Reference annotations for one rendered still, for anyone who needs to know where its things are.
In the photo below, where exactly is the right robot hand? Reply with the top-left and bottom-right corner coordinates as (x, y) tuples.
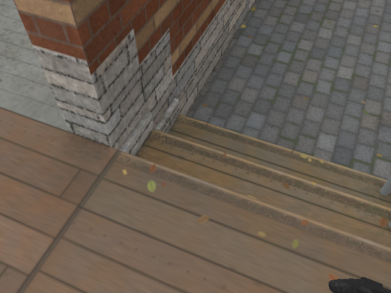
(329, 277), (391, 293)

